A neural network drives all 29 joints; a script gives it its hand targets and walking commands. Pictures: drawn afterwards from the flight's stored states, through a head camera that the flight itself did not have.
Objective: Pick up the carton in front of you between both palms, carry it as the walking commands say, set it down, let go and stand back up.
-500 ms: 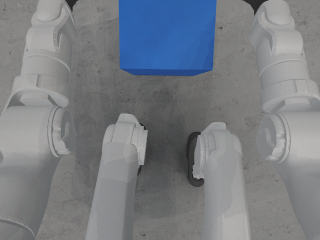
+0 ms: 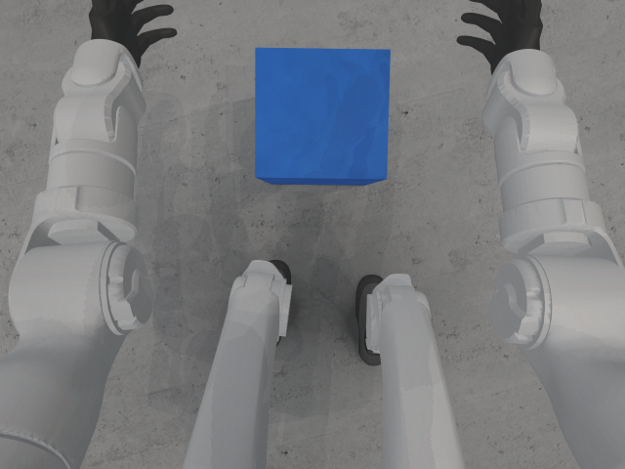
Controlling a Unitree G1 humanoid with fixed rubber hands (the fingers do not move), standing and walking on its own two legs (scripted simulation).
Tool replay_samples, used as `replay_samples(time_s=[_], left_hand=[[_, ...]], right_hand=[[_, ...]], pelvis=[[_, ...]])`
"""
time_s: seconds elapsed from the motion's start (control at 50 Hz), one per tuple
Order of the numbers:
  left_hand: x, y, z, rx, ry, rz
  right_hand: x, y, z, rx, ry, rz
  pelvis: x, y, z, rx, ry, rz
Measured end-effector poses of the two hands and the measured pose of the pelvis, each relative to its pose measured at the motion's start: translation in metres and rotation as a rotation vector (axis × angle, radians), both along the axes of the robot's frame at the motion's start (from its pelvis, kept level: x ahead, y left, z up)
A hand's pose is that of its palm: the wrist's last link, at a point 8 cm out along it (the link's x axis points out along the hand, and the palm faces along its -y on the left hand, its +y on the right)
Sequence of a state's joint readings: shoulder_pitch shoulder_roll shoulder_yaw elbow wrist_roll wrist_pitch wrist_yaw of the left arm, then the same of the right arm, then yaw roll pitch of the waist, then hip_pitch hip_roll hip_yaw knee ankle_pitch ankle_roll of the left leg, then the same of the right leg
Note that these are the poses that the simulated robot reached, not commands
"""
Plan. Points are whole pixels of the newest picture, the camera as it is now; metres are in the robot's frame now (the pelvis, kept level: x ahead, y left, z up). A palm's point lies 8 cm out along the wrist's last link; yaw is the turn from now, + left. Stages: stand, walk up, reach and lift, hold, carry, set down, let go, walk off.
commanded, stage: set down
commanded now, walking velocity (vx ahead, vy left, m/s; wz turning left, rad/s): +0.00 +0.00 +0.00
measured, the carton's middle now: (320, 129) +0.51 +0.04 -0.44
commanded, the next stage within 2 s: let go in 0.18 s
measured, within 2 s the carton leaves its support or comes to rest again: neither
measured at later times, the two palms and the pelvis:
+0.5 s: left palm (27, 77) +0.44 +0.26 +0.01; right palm (611, 102) +0.46 -0.17 +0.01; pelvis +0.04 +0.01 +0.13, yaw +0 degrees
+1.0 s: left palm out of the picture +0.28 +0.23 +0.13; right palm out of the picture +0.30 -0.23 +0.13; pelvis +0.10 -0.01 +0.21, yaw +1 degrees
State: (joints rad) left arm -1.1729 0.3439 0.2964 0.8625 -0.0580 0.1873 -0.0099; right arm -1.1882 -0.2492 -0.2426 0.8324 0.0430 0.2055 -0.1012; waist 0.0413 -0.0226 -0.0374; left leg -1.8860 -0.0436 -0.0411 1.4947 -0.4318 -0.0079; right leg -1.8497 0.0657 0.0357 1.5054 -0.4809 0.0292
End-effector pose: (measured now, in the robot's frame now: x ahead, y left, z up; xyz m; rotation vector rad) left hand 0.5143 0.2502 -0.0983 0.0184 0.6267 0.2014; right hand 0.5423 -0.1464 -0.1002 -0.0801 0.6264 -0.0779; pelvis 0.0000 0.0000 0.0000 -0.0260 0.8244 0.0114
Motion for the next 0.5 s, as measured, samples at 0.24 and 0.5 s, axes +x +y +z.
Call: replay_samples(time_s=[0.24,0.5], left_hand=[[-0.003,0.000,0.066,0.009,0.007,-0.017],[-0.071,0.005,0.111,0.099,0.132,-0.120]], right_hand=[[-0.005,-0.002,0.066,-0.007,0.007,0.011],[-0.078,-0.023,0.113,-0.105,0.109,0.041]], pelvis=[[0.012,0.002,0.066,0.000,-0.016,0.003],[0.045,0.007,0.132,0.004,-0.136,0.004]])
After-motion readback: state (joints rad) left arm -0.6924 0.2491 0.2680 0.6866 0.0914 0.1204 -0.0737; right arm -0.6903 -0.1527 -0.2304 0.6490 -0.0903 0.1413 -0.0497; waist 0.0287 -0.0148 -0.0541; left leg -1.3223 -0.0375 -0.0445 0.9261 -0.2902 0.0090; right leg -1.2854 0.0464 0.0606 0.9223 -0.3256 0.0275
